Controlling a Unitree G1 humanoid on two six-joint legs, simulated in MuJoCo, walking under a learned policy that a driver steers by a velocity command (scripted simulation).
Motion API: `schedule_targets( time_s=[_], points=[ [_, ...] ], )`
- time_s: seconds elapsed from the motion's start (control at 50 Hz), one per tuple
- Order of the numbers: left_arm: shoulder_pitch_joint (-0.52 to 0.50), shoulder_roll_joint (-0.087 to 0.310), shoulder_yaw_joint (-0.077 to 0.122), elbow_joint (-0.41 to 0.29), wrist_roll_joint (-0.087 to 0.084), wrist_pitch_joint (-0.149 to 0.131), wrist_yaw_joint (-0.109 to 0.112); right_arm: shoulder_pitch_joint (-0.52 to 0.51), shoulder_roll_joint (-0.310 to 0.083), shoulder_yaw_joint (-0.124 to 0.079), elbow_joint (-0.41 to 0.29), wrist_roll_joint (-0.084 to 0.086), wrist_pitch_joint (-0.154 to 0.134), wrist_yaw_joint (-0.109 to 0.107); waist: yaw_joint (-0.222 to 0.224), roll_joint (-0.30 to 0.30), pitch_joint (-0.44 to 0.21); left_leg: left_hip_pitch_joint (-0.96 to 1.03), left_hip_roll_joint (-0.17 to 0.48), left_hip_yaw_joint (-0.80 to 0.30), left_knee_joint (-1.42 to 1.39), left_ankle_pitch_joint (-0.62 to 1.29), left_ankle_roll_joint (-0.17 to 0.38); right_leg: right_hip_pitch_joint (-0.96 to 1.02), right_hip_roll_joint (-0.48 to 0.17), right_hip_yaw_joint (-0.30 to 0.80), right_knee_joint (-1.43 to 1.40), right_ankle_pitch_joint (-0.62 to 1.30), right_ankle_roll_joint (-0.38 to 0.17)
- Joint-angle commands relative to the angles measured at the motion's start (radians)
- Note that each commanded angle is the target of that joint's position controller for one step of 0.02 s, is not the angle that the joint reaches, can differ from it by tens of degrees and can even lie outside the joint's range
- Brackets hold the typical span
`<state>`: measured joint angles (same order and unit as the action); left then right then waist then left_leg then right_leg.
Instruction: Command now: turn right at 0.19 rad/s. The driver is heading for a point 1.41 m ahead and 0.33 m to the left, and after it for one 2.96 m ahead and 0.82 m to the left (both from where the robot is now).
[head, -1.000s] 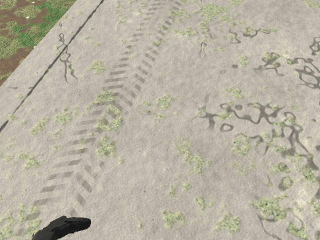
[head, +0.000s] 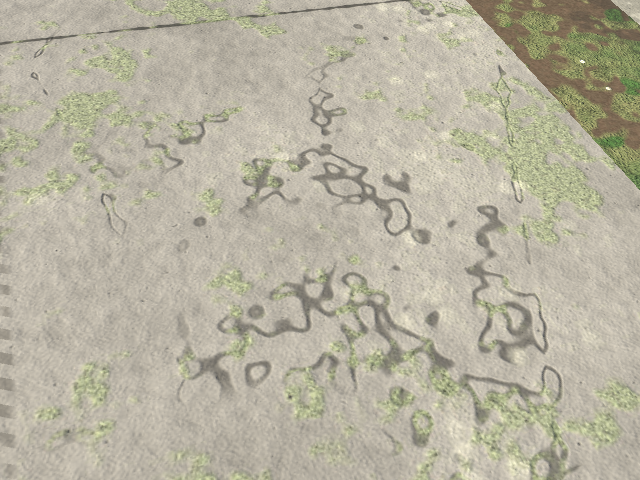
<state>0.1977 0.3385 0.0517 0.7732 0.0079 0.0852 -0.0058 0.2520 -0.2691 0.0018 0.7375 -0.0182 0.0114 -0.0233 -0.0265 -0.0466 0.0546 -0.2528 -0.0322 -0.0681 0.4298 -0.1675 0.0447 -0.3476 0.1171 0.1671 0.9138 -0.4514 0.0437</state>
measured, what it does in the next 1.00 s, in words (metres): steps on the spot, turning left: right foot, then left foot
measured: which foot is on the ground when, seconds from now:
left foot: down 0.00-0.52, up 0.54-0.76, down 0.78-1.00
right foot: up 0.00-0.12, down 0.14-0.78, up 0.80-1.00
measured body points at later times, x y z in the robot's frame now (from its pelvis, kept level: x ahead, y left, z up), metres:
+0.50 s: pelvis +0.01 -0.02 +0.00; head +0.01 -0.02 +0.45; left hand +0.08 +0.24 -0.14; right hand +0.05 -0.28 -0.15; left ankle +0.04 +0.09 -0.74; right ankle -0.03 -0.11 -0.75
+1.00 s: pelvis +0.01 +0.05 +0.00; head +0.05 +0.10 +0.44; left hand +0.03 +0.36 -0.14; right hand +0.21 -0.19 -0.11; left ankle +0.00 +0.11 -0.74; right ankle +0.07 -0.09 -0.67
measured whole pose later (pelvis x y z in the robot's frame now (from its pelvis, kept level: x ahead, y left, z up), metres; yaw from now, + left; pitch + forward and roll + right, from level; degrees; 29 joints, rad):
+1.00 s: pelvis +0.01 +0.05 +0.00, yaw +23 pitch +1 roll -1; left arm 0.11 0.31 0.03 0.83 0.02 0.04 0.02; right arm 0.22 -0.30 -0.07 0.79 0.00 0.05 0.00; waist -0.01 -0.04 0.10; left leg -0.23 -0.13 -0.11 0.42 -0.19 0.11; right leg -0.51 -0.01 0.04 1.07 -0.37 0.04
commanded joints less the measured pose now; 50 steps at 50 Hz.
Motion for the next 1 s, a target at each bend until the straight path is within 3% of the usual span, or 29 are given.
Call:
schedule_targets(
  time_s=[0.02, 0.08, 0.1, 0.12, 0.14, 0.16, 0.18, 0.2, 0.24, 0.32, 0.42, 0.46, 0.52, 0.56, 0.58, 0.6, 0.62, 0.66, 0.7, 0.74, 0.76, 0.78, 0.8, 0.82, 0.84, 0.86, 0.88, 0.92, 1.0],
  points=[
    [0.020, 0.050, -0.001, -0.023, -0.005, -0.007, 0.008, -0.004, -0.165, -0.045, -0.034, -0.006, -0.008, 0.003, 0.006, 0.245, -0.083, 0.085, 0.195, -0.215, -0.137, 0.103, 0.146, 0.063, -0.018, -0.094, -0.200, -0.029, -0.019],
    [0.056, 0.028, -0.016, 0.018, -0.009, -0.021, 0.022, 0.021, -0.166, -0.047, -0.001, -0.004, 0.008, 0.006, 0.024, 0.231, -0.074, 0.052, 0.191, -0.220, -0.096, 0.169, 0.133, 0.187, -0.032, -0.137, -0.452, 0.102, -0.054],
    [0.078, 0.019, -0.021, 0.036, -0.005, -0.031, 0.028, 0.025, -0.158, -0.044, 0.010, 0.001, 0.011, 0.004, 0.042, 0.205, -0.071, 0.015, 0.182, -0.210, -0.070, 0.176, 0.101, 0.266, -0.042, -0.130, -0.599, 0.219, -0.071],
    [0.067, 0.044, -0.020, 0.041, 0.005, -0.043, 0.035, 0.051, -0.143, -0.040, 0.018, 0.001, 0.005, 0.002, 0.031, 0.162, -0.084, -0.043, 0.176, -0.207, -0.056, 0.147, 0.058, 0.348, -0.094, -0.054, -0.642, 0.295, -0.091],
    [0.058, 0.094, -0.018, 0.033, 0.024, -0.056, 0.042, 0.068, -0.107, -0.030, 0.008, 0.007, -0.005, 0.007, 0.014, 0.039, -0.117, -0.099, 0.133, -0.148, 0.026, 0.047, 0.017, 0.409, -0.242, 0.105, -0.668, 0.301, -0.120],
    [-0.025, 0.108, -0.023, 0.037, 0.016, -0.062, 0.037, 0.056, -0.069, -0.019, 0.003, 0.023, -0.007, 0.007, -0.028, -0.083, -0.060, -0.039, 0.032, -0.035, -0.014, -0.084, -0.005, 0.217, -0.341, 0.171, -0.646, 0.456, -0.184],
    [-0.061, 0.041, -0.041, 0.038, 0.010, -0.072, 0.030, 0.041, -0.089, -0.021, 0.032, 0.013, -0.002, 0.001, -0.021, -0.048, -0.052, 0.076, 0.053, -0.035, -0.030, -0.070, -0.010, 0.146, -0.313, 0.129, -0.635, 0.407, -0.183],
    [-0.061, 0.030, -0.048, 0.046, 0.009, -0.079, 0.028, 0.026, -0.096, -0.024, 0.045, 0.009, 0.000, 0.001, -0.014, -0.061, -0.045, 0.101, 0.050, -0.053, -0.050, -0.009, -0.007, 0.133, -0.256, 0.097, -0.632, 0.326, -0.150],
    [-0.018, 0.039, -0.049, 0.082, 0.007, -0.082, 0.035, 0.024, -0.121, -0.033, 0.071, 0.008, -0.001, 0.008, 0.001, -0.068, -0.015, 0.107, 0.066, -0.065, -0.053, 0.066, -0.005, 0.130, -0.199, 0.061, -0.639, 0.281, -0.117],
    [0.021, 0.029, -0.051, 0.138, -0.001, -0.082, 0.038, 0.051, -0.086, -0.021, 0.137, 0.008, -0.005, 0.008, 0.005, 0.002, -0.003, 0.091, 0.077, -0.071, -0.075, 0.080, -0.010, 0.161, -0.189, 0.043, -0.624, 0.303, -0.118],
    [0.028, 0.022, -0.053, 0.189, -0.001, -0.085, 0.041, 0.037, -0.075, -0.018, 0.197, 0.008, -0.002, 0.003, 0.008, 0.035, -0.002, 0.107, 0.082, -0.075, -0.084, 0.084, -0.010, 0.156, -0.183, 0.036, -0.624, 0.304, -0.121],
    [0.014, 0.060, -0.037, 0.189, 0.002, -0.083, 0.051, 0.005, -0.090, -0.024, 0.195, 0.011, -0.002, 0.005, 0.015, 0.039, 0.006, 0.038, 0.066, -0.088, -0.043, 0.096, -0.002, 0.195, -0.177, 0.004, -0.597, 0.316, -0.125],
    [0.066, 0.119, 0.000, 0.195, 0.001, -0.068, 0.069, -0.036, -0.104, -0.037, 0.160, 0.017, 0.003, 0.012, 0.039, -0.013, -0.011, -0.101, 0.004, -0.056, 0.131, 0.034, 0.008, 0.228, -0.246, 0.024, -0.572, 0.336, -0.181],
    [0.052, 0.111, 0.010, 0.176, 0.008, -0.060, 0.079, -0.013, -0.085, -0.041, 0.150, 0.005, 0.011, 0.011, 0.039, -0.090, -0.007, -0.171, -0.015, 0.011, 0.346, -0.218, 0.009, 0.203, -0.388, 0.093, -0.591, 0.453, -0.276],
    [0.033, 0.092, 0.007, 0.156, 0.010, -0.061, 0.083, -0.017, -0.092, -0.050, 0.145, 0.000, 0.018, 0.010, 0.043, -0.085, 0.005, -0.212, -0.003, 0.040, 0.497, -0.360, 0.014, 0.186, -0.460, 0.118, -0.597, 0.577, -0.336],
    [0.028, 0.081, 0.006, 0.143, 0.012, -0.064, 0.085, -0.030, -0.096, -0.057, 0.137, -0.003, 0.026, 0.010, 0.040, -0.032, 0.019, -0.250, 0.028, 0.048, 0.596, -0.411, 0.009, 0.186, -0.498, 0.111, -0.599, 0.680, -0.366],
    [0.008, 0.080, 0.007, 0.133, 0.014, -0.067, 0.086, -0.034, -0.086, -0.058, 0.128, -0.005, 0.031, 0.012, 0.022, 0.008, 0.026, -0.265, 0.060, 0.045, 0.597, -0.399, 0.000, 0.200, -0.489, 0.068, -0.592, 0.711, -0.349],
    [-0.033, 0.094, 0.012, 0.116, 0.020, -0.071, 0.084, -0.039, -0.066, -0.054, 0.109, 0.000, 0.033, 0.024, 0.011, -0.018, 0.010, -0.228, 0.078, 0.062, 0.473, -0.324, -0.013, 0.242, -0.419, -0.046, -0.551, 0.729, -0.268],
    [-0.035, 0.113, 0.019, 0.107, 0.021, -0.066, 0.074, -0.046, -0.071, -0.059, 0.090, 0.014, 0.034, 0.040, 0.030, -0.079, -0.027, -0.143, 0.046, 0.110, 0.353, -0.287, -0.014, 0.263, -0.380, -0.128, -0.496, 0.756, -0.222],
    [-0.024, 0.125, 0.028, 0.103, 0.015, -0.058, 0.060, -0.024, -0.078, -0.068, 0.074, 0.018, 0.036, 0.052, 0.029, -0.084, -0.060, -0.067, 0.009, 0.156, 0.237, -0.230, 0.000, 0.268, -0.376, -0.179, -0.392, 0.744, -0.188],
    [-0.024, 0.121, 0.029, 0.101, 0.009, -0.056, 0.054, 0.024, -0.079, -0.075, 0.081, 0.012, 0.031, 0.048, 0.000, -0.033, -0.087, 0.028, -0.019, 0.154, 0.131, -0.141, 0.017, 0.223, -0.354, -0.232, -0.258, 0.702, -0.150],
    [0.005, 0.117, 0.030, 0.097, 0.011, -0.061, 0.044, 0.064, -0.131, -0.095, 0.077, -0.001, 0.020, 0.037, -0.030, 0.109, -0.100, 0.136, 0.034, -0.027, -0.025, 0.015, 0.055, 0.091, -0.298, -0.286, -0.038, 0.487, -0.082],
    [-0.019, 0.015, 0.003, 0.018, 0.022, -0.057, 0.035, 0.085, -0.324, -0.135, 0.047, -0.007, 0.010, 0.034, -0.002, 0.386, -0.108, 0.259, 0.357, -0.538, -0.099, 0.489, 0.198, -0.245, -0.084, -0.305, 0.185, -0.215, 0.004],
    [-0.079, 0.027, -0.005, -0.005, 0.028, -0.049, 0.046, 0.172, -0.312, -0.142, 0.068, 0.012, 0.014, 0.040, -0.052, 0.254, -0.168, 0.250, 0.384, -0.622, -0.122, 0.479, 0.302, -0.259, -0.076, -0.113, 0.303, -0.263, -0.013],
    [-0.086, 0.047, -0.003, 0.000, 0.017, -0.051, 0.046, 0.126, -0.272, -0.137, 0.060, 0.012, 0.020, 0.033, -0.024, 0.155, -0.096, 0.214, 0.342, -0.533, -0.115, 0.334, 0.300, -0.292, -0.107, -0.086, 0.322, -0.170, -0.023],
    [-0.097, 0.059, 0.000, 0.006, 0.008, -0.060, 0.044, 0.049, -0.233, -0.130, 0.040, 0.016, 0.030, 0.024, 0.000, 0.101, -0.028, 0.162, 0.274, -0.436, -0.125, 0.246, 0.259, -0.297, -0.142, -0.081, 0.277, -0.057, -0.025],
    [-0.108, 0.074, 0.004, 0.004, 0.013, -0.069, 0.044, -0.006, -0.203, -0.123, 0.019, 0.021, 0.038, 0.018, 0.015, 0.104, -0.020, 0.155, 0.215, -0.380, -0.127, 0.221, 0.212, -0.287, -0.157, -0.083, 0.219, 0.016, -0.023],
    [-0.051, 0.082, 0.006, 0.026, 0.024, -0.063, 0.033, -0.023, -0.164, -0.111, 0.002, 0.021, 0.039, 0.015, 0.025, 0.113, -0.086, 0.171, 0.179, -0.294, -0.101, 0.391, 0.185, -0.217, -0.147, -0.107, 0.204, 0.078, -0.013],
    [-0.047, 0.052, 0.001, 0.012, 0.013, -0.046, 0.025, 0.033, -0.175, -0.111, 0.016, 0.018, 0.026, 0.011, 0.008, 0.099, -0.111, 0.205, 0.176, -0.269, -0.095, 0.479, 0.161, -0.220, -0.140, -0.120, 0.154, 0.115, -0.001]
  ],
)
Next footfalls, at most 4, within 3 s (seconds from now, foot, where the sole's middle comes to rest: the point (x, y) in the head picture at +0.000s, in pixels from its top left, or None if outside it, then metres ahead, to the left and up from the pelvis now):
0.14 right None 0.01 -0.11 -0.78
0.78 left None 0.04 0.12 -0.78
1.48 right None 0.10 -0.04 -0.78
2.00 left None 0.33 0.18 -0.78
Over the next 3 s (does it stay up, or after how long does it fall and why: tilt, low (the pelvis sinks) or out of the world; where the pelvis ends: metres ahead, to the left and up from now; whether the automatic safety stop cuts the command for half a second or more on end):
stays up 1.03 0.22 -0.04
